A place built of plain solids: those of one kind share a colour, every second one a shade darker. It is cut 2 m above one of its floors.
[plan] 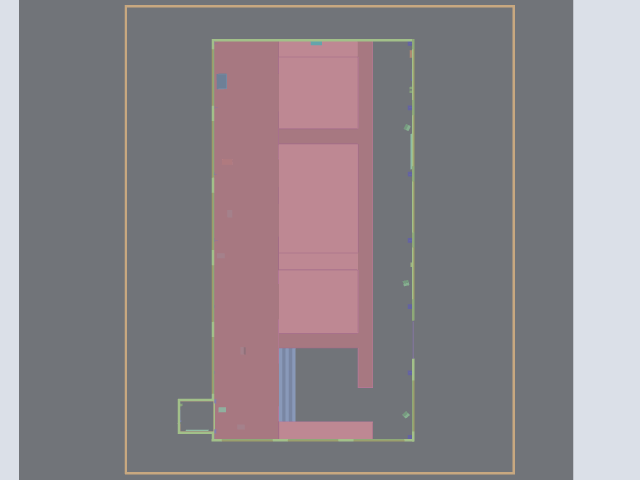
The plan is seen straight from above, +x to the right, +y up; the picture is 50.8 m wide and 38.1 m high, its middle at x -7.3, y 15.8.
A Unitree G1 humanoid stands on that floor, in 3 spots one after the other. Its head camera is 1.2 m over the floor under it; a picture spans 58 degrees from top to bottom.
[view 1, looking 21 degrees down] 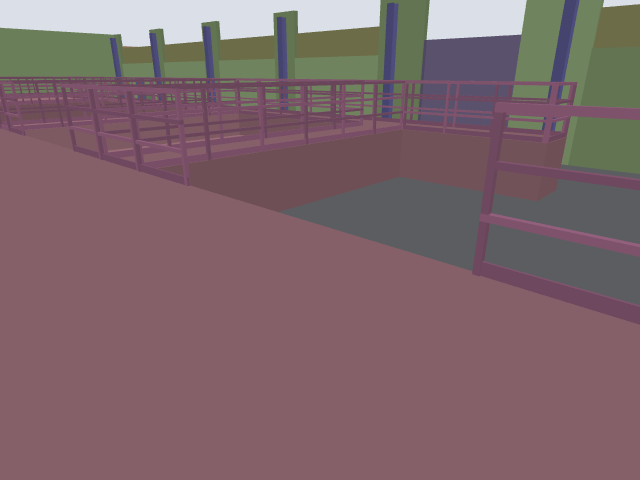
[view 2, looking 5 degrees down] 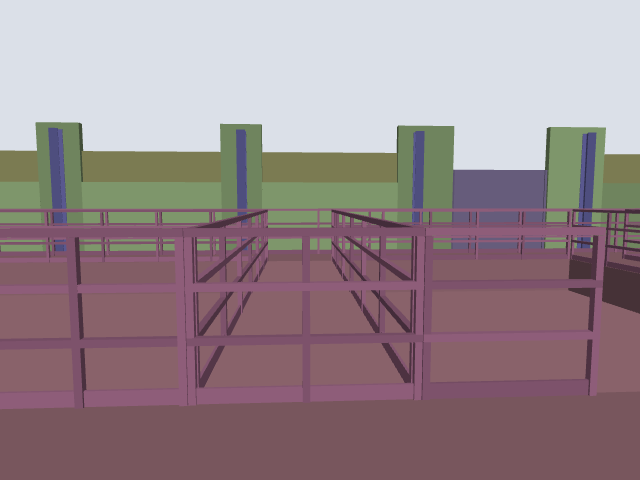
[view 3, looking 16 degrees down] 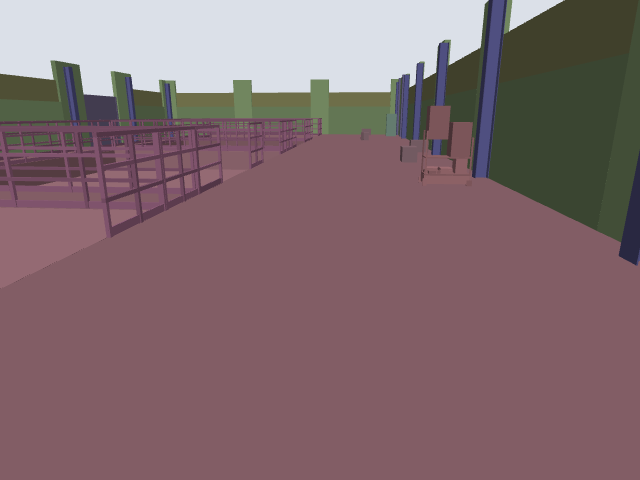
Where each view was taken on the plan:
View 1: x -13.10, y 1.60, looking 43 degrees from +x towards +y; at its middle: raised_floor_bank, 3.35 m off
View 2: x -13.10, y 14.15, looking -3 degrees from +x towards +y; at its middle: wall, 13.17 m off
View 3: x -13.10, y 30.05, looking -85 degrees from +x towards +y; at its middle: raised_floor_bank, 4.35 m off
